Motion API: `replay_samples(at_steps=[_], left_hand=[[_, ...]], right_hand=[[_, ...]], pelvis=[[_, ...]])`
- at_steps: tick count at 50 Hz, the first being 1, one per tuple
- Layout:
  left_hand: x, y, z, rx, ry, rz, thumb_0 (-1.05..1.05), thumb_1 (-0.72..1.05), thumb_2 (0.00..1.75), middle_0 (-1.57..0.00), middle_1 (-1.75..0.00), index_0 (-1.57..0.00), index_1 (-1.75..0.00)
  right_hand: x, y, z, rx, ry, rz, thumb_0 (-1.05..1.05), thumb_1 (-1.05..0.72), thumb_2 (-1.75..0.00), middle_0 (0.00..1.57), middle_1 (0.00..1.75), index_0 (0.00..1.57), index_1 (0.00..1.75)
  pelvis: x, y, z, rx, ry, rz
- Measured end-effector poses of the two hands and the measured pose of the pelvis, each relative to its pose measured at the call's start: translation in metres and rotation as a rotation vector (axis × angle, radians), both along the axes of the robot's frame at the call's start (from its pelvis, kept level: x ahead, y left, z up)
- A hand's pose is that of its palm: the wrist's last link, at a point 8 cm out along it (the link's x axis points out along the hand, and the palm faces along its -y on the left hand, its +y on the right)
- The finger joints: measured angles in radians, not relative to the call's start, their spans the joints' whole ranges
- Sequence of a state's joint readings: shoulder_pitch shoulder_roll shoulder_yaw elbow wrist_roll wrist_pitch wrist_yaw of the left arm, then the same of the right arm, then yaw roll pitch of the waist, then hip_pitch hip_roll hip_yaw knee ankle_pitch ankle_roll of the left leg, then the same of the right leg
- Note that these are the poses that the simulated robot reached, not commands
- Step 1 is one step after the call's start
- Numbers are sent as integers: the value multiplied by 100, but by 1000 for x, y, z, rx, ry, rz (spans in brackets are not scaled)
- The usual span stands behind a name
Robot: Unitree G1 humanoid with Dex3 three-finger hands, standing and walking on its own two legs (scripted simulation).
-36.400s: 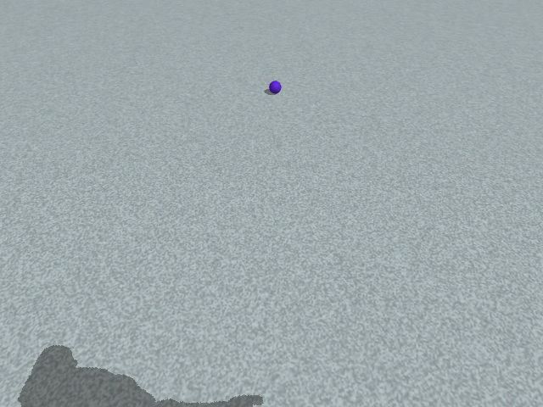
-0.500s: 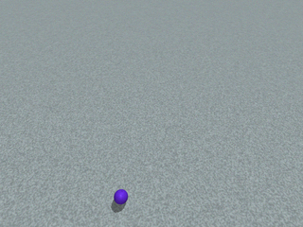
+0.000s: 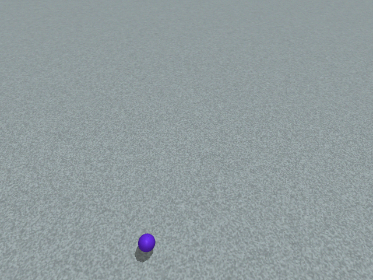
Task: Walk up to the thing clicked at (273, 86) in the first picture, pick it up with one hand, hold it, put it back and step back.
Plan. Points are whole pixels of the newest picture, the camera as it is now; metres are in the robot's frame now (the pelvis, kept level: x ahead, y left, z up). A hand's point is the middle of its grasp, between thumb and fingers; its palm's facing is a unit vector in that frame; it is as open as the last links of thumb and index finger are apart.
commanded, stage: stand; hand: left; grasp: from above
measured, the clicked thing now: (146, 242) +0.48 +0.22 -0.74
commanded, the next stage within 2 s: step back in 1.38 s
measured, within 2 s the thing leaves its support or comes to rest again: neither
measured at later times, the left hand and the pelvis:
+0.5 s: hand out of the picture +0.09 +0.23 -0.16, palm faces +0.01 -0.94 -0.33, open 7.4 cm; pelvis +0.02 -0.01 +0.00, yaw +0 degrees
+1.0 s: hand out of the picture +0.10 +0.24 -0.15, palm faces +0.00 -0.94 -0.34, open 7.4 cm; pelvis +0.03 -0.01 +0.00, yaw +0 degrees
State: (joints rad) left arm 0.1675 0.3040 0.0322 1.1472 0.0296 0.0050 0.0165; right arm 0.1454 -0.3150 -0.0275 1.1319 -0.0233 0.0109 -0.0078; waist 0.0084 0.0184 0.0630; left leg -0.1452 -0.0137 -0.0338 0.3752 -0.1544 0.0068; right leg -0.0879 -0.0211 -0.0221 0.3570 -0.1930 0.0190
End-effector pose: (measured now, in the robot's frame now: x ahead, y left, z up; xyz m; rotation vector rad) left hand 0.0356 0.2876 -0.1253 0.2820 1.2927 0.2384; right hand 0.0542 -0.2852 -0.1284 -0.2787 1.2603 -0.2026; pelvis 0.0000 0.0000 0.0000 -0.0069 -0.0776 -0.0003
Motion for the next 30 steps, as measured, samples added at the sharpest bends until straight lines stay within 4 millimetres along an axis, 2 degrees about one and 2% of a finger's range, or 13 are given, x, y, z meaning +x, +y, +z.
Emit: replay_samples(at_steps=[7,15,30], left_hand=[[7,-5,1,-2,6,2,0,91,90,-20,-30,-20,-30],[25,-9,2,-9,-19,-4,0,91,90,-20,-30,-20,-30],[49,-8,6,-4,-45,-21,0,91,90,-20,-30,-20,-30]], right_hand=[[3,-4,0,1,14,4,1,-90,-90,20,30,20,30],[15,-6,1,1,2,9,1,-90,-90,20,30,20,30],[33,-11,5,-6,-17,15,1,-90,-90,20,30,20,30]], pelvis=[[6,-4,1,0,6,-1],[13,-7,2,0,8,-4],[21,-9,3,2,21,-6]])
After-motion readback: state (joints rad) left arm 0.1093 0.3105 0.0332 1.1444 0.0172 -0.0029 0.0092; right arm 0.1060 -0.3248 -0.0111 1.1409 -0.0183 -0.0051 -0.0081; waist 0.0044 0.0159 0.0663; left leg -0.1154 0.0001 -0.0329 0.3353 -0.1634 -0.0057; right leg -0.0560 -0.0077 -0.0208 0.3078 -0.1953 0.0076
